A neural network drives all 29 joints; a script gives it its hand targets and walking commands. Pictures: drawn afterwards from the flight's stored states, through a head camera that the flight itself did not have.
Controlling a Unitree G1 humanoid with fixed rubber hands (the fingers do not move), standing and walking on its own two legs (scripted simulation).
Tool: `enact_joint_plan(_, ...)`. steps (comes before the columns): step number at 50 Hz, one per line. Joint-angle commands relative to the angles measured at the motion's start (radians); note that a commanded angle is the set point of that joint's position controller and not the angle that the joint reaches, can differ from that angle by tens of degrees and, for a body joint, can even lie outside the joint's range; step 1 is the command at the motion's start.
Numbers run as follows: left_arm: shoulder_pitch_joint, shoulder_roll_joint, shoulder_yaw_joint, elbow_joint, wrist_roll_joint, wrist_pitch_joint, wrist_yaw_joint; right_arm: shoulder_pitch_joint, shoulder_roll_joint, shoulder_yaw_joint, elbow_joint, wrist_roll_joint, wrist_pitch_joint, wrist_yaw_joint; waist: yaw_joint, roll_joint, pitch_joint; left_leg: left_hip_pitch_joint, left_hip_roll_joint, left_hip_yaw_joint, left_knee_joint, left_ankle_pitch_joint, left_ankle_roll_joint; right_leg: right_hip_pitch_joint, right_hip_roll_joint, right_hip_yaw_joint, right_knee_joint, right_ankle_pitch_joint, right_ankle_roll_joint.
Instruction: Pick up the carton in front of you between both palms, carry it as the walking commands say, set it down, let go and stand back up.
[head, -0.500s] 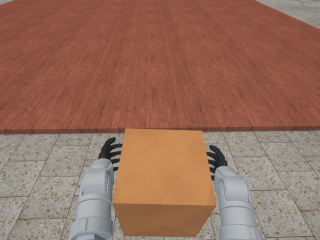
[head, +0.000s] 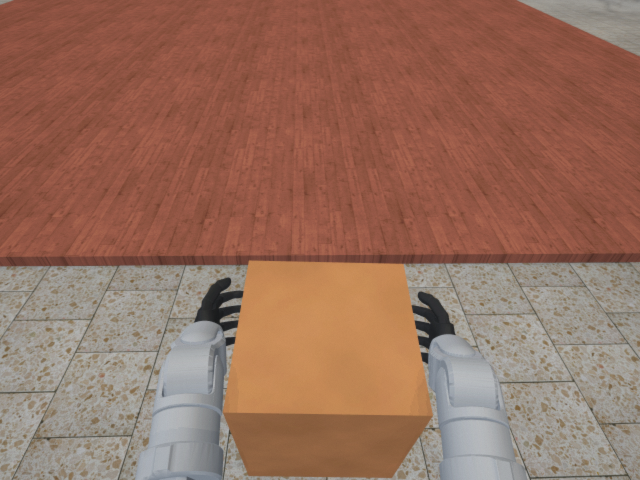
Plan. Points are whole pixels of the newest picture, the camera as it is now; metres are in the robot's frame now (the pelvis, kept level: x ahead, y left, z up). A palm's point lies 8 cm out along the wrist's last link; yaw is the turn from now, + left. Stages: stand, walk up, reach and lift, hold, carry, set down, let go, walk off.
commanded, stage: hold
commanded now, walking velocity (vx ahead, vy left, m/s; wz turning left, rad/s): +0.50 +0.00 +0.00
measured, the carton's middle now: (323, 373) +0.28 +0.00 -0.02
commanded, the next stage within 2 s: carry in 0.02 s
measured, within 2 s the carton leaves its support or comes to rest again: neither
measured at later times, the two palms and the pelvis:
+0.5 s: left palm (219, 270) +0.38 +0.15 +0.08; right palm (427, 281) +0.38 -0.15 +0.07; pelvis +0.13 +0.00 -0.02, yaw -2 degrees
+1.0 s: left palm (244, 167) +0.64 +0.16 +0.10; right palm (399, 176) +0.65 -0.14 +0.08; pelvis +0.41 -0.01 -0.01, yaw +2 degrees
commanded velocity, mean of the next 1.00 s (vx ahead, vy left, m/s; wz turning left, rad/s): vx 0.50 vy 0.00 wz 0.00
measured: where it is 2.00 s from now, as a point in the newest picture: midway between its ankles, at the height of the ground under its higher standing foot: (315, 302)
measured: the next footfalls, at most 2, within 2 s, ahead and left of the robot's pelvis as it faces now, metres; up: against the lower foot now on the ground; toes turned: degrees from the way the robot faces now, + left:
right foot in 0.62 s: +0.27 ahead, -0.08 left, +0.00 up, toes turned -8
left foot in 1.08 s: +0.67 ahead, +0.10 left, +0.00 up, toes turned +12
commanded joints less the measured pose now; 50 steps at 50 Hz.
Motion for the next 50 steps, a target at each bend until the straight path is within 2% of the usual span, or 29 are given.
enact_joint_plan(1, -0.436, -0.932, -0.597, -0.030, -0.289, -0.001, -0.235, -0.527, 0.921, 0.569, -0.091, 0.276, -0.036, 0.220, 0.006, -0.012, -0.224, -0.073, 0.123, 0.029, 0.029, 0.043, 0.018, -0.083, -0.116, -0.041, 0.059, -0.002, -0.002)
enact_joint_plan(3, -0.460, -0.972, -0.648, -0.070, -0.324, 0.012, -0.228, -0.584, 0.934, 0.620, -0.175, 0.324, -0.025, 0.218, 0.012, 0.004, -0.189, -0.173, 0.096, -0.032, -0.029, -0.469, 0.037, -0.163, -0.075, -0.027, 0.032, -0.443, -0.015)
enact_joint_plan(4, -0.472, -0.974, -0.676, -0.127, -0.340, 0.021, -0.220, -0.602, 0.936, 0.650, -0.221, 0.351, -0.016, 0.214, 0.007, 0.031, -0.185, -0.215, 0.108, -0.046, -0.043, -0.558, 0.042, -0.196, -0.083, -0.013, 0.040, -0.485, -0.015)
enact_joint_plan(9, -0.441, -0.961, -0.786, -0.292, -0.426, 0.124, -0.174, -0.545, 0.912, 0.734, -0.347, 0.398, 0.080, 0.162, 0.008, 0.086, -0.307, -0.158, 0.145, -0.026, 0.014, -0.355, 0.058, -0.183, -0.094, -0.099, 0.128, -0.241, -0.022)
enact_joint_plan(10, -0.412, -0.954, -0.807, -0.314, -0.447, 0.148, -0.164, -0.539, 0.907, 0.757, -0.392, 0.419, 0.103, 0.149, 0.005, 0.069, -0.327, -0.162, 0.135, 0.004, 0.040, -0.347, 0.053, -0.166, -0.108, -0.093, 0.108, -0.254, -0.027)
enact_joint_plan(14, -0.363, -0.881, -0.830, -0.462, -0.482, 0.254, -0.113, -0.445, 0.866, 0.791, -0.510, 0.420, 0.219, 0.088, 0.017, -0.128, -0.205, -0.409, 0.071, 0.125, 0.228, -0.332, 0.032, -0.137, -0.232, 0.105, -0.003, -0.419, -0.094)
enact_joint_plan(15, -0.307, -0.858, -0.819, -0.458, -0.479, 0.286, -0.094, -0.423, 0.843, 0.799, -0.557, 0.428, 0.246, 0.076, 0.018, -0.188, -0.213, -0.428, 0.042, 0.197, 0.259, -0.285, 0.019, -0.094, -0.277, 0.144, -0.029, -0.359, -0.119)
enact_joint_plan(17, -0.236, -0.813, -0.803, -0.520, -0.459, 0.335, -0.054, -0.363, 0.795, 0.781, -0.601, 0.443, 0.301, 0.048, 0.017, -0.164, -0.176, -0.451, 0.050, 0.231, 0.212, -0.213, 0.021, -0.065, -0.306, 0.157, 0.035, -0.091, -0.141)
enact_joint_plan(18, -0.205, -0.809, -0.804, -0.553, -0.460, 0.356, -0.033, -0.319, 0.798, 0.791, -0.615, 0.463, 0.324, 0.036, 0.005, -0.135, -0.211, -0.339, 0.050, 0.239, 0.145, -0.187, 0.026, -0.110, -0.276, 0.082, 0.116, 0.087, -0.128)
enact_joint_plan(19, -0.192, -0.808, -0.807, -0.583, -0.466, 0.376, -0.015, -0.282, 0.792, 0.774, -0.633, 0.473, 0.342, 0.022, -0.007, -0.052, -0.234, -0.169, 0.053, 0.204, 0.094, -0.105, 0.042, -0.216, -0.215, -0.039, 0.246, 0.259, -0.083)
enact_joint_plan(20, -0.171, -0.804, -0.798, -0.620, -0.469, 0.394, -0.001, -0.249, 0.771, 0.778, -0.660, 0.476, 0.357, 0.007, -0.023, 0.095, -0.285, 0.071, 0.144, 0.073, 0.048, 0.042, 0.078, -0.407, -0.132, -0.192, 0.448, 0.291, -0.025)
enact_joint_plan(21, -0.180, -0.801, -0.822, -0.670, -0.499, 0.410, 0.004, -0.204, 0.763, 0.756, -0.667, 0.468, 0.367, -0.011, -0.028, 0.341, -0.305, 0.317, 0.290, -0.111, 0.065, 0.521, 0.139, -0.682, -0.061, -0.314, 0.656, 0.087, 0.023)
enact_joint_plan(22, -0.174, -0.813, -0.840, -0.717, -0.531, 0.419, 0.008, -0.180, 0.782, 0.754, -0.722, 0.471, 0.367, -0.026, -0.027, 0.348, -0.250, 0.437, 0.346, -0.167, 0.068, 0.806, 0.189, -0.868, -0.035, -0.323, 0.660, -0.323, 0.028)
enact_joint_plan(24, -0.155, -0.813, -0.843, -0.767, -0.553, 0.426, 0.013, -0.169, 0.801, 0.745, -0.816, 0.463, 0.380, -0.051, -0.052, 0.118, -0.203, 0.458, 0.383, -0.213, 0.050, 0.820, 0.210, -0.975, -0.052, -0.269, 0.591, -0.497, 0.009)
enact_joint_plan(26, -0.059, -0.831, -0.815, -0.778, -0.544, 0.416, 0.024, -0.200, 0.835, 0.798, -0.902, 0.498, 0.379, -0.058, -0.033, 0.081, -0.232, 0.346, 0.336, -0.072, 0.070, 0.730, 0.151, -0.789, -0.065, -0.264, 0.349, -0.369, 0.003)
enact_joint_plan(27, -0.030, -0.833, -0.795, -0.779, -0.536, 0.411, 0.033, -0.237, 0.818, 0.815, -0.936, 0.520, 0.379, -0.059, 0.003, 0.134, -0.293, 0.196, 0.265, 0.078, 0.144, 0.803, 0.092, -0.499, -0.019, -0.311, 0.165, -0.178, -0.008)
enact_joint_plan(28, -0.037, -0.826, -0.795, -0.818, -0.527, 0.401, 0.042, -0.220, 0.796, 0.817, -0.962, 0.531, 0.374, -0.060, 0.024, 0.120, -0.400, 0.013, 0.221, 0.204, 0.282, 0.712, 0.032, -0.112, 0.002, -0.342, 0.047, 0.095, -0.004)
enact_joint_plan(29, -0.003, -0.819, -0.786, -0.827, -0.516, 0.395, 0.051, -0.202, 0.778, 0.817, -0.969, 0.545, 0.376, -0.059, 0.064, 0.029, -0.480, -0.235, 0.167, 0.264, 0.412, 0.408, 0.002, 0.236, -0.059, -0.307, 0.066, 0.092, -0.012)
enact_joint_plan(30, 0.027, -0.780, -0.768, -0.823, -0.491, 0.394, 0.061, -0.224, 0.759, 0.843, -0.997, 0.562, 0.380, -0.054, 0.064, -0.184, -0.438, -0.520, 0.086, 0.299, 0.586, -0.076, -0.034, 0.369, -0.284, 0.065, -0.048, -0.091, -0.072)
enact_joint_plan(31, 0.015, -0.752, -0.769, -0.830, -0.478, 0.397, 0.071, -0.205, 0.723, 0.835, -0.978, 0.563, 0.392, -0.050, 0.038, -0.309, -0.401, -0.666, 0.020, 0.233, 0.761, -0.317, -0.012, 0.334, -0.462, 0.395, -0.147, 0.044, -0.171)
enact_joint_plan(32, 0.018, -0.744, -0.751, -0.822, -0.463, 0.407, 0.080, -0.217, 0.699, 0.829, -0.959, 0.567, 0.402, -0.048, 0.032, -0.179, -0.363, -0.659, 0.075, 0.147, 0.879, -0.292, 0.024, 0.257, -0.477, 0.398, -0.125, 0.147, -0.225)
enact_joint_plan(33, -0.010, -0.755, -0.767, -0.862, -0.476, 0.408, 0.079, -0.193, 0.706, 0.825, -0.947, 0.573, 0.402, -0.045, 0.018, -0.074, -0.326, -0.670, 0.108, 0.141, 0.902, -0.269, 0.035, 0.209, -0.453, 0.331, -0.112, 0.153, -0.216)
enact_joint_plan(34, -0.044, -0.757, -0.778, -0.872, -0.485, 0.412, 0.074, -0.151, 0.713, 0.822, -0.904, 0.554, 0.404, -0.046, 0.015, -0.018, -0.313, -0.698, 0.154, 0.141, 0.884, -0.218, 0.036, 0.208, -0.458, 0.269, -0.126, 0.160, -0.210)
enact_joint_plan(35, -0.041, -0.768, -0.794, -0.865, -0.499, 0.418, 0.065, -0.096, 0.724, 0.797, -0.856, 0.533, 0.405, -0.045, 0.013, 0.008, -0.312, -0.687, 0.172, 0.140, 0.818, -0.156, 0.037, 0.210, -0.417, 0.159, -0.119, 0.227, -0.175)
enact_joint_plan(37, -0.032, -0.757, -0.828, -0.849, -0.513, 0.422, 0.041, -0.065, 0.738, 0.781, -0.835, 0.479, 0.396, -0.048, 0.016, -0.070, -0.262, -0.677, 0.145, 0.213, 0.680, -0.083, 0.023, 0.177, -0.343, 0.016, -0.124, 0.372, -0.126)
enact_joint_plan(42, -0.051, -0.686, -0.856, -0.867, -0.577, 0.437, -0.001, -0.032, 0.718, 0.748, -0.821, 0.410, 0.396, -0.083, 0.022, -0.102, -0.144, -0.690, 0.100, 0.308, 0.435, 0.051, 0.008, 0.167, -0.283, -0.125, -0.179, 0.490, -0.118)
enact_joint_plan(46, -0.023, -0.657, -0.828, -0.837, -0.575, 0.451, 0.002, -0.055, 0.696, 0.754, -0.855, 0.413, 0.409, -0.100, 0.023, -0.184, -0.104, -0.542, 0.068, 0.377, 0.251, 0.148, 0.030, 0.097, -0.243, -0.253, -0.183, 0.543, -0.105)
enact_joint_plan(48, -0.004, -0.662, -0.804, -0.832, -0.551, 0.453, 0.007, -0.099, 0.704, 0.779, -0.896, 0.438, 0.415, -0.093, 0.024, -0.188, -0.094, -0.450, 0.035, 0.416, 0.204, 0.221, 0.050, 0.068, -0.249, -0.278, -0.160, 0.696, -0.102)
enact_joint_plan(50, 0.022, -0.659, -0.786, -0.819, -0.520, 0.458, 0.015, -0.087, 0.703, 0.793, -0.881, 0.460, 0.424, -0.081, 0.011, -0.193, -0.154, -0.291, 0.006, 0.432, 0.180, 0.201, 0.069, 0.078, -0.237, -0.324, 0.010, 0.861, -0.079)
